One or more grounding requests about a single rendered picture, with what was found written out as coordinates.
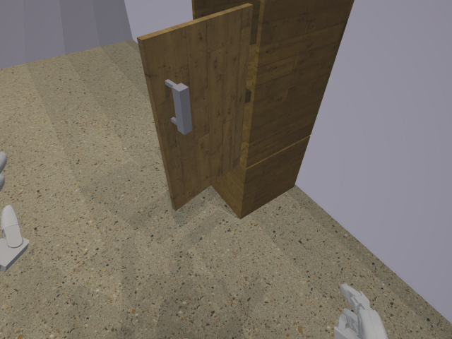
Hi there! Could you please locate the cupboard door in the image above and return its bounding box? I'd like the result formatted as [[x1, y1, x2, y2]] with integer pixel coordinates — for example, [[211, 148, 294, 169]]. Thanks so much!
[[137, 3, 253, 211]]

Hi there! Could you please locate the robot right hand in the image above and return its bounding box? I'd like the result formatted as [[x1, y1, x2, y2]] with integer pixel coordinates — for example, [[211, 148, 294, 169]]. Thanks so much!
[[334, 284, 388, 339]]

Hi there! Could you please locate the robot left hand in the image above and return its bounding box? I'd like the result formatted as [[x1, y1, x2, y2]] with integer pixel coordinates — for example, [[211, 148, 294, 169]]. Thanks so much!
[[0, 152, 29, 273]]

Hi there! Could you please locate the handle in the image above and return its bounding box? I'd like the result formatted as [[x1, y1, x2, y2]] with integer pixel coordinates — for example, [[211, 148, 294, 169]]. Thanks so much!
[[165, 79, 193, 135]]

